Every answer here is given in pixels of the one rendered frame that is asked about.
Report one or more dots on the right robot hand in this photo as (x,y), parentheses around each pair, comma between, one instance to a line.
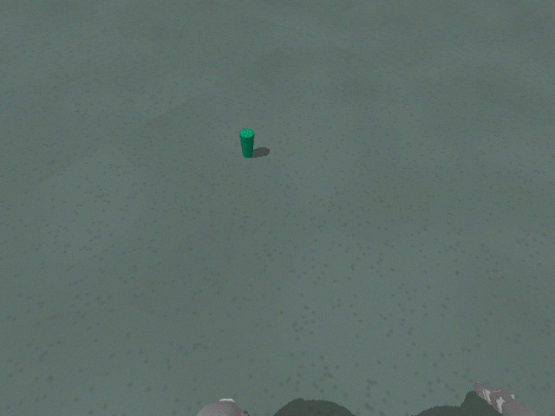
(502,400)

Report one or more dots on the cup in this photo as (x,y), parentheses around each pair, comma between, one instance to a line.
(247,141)

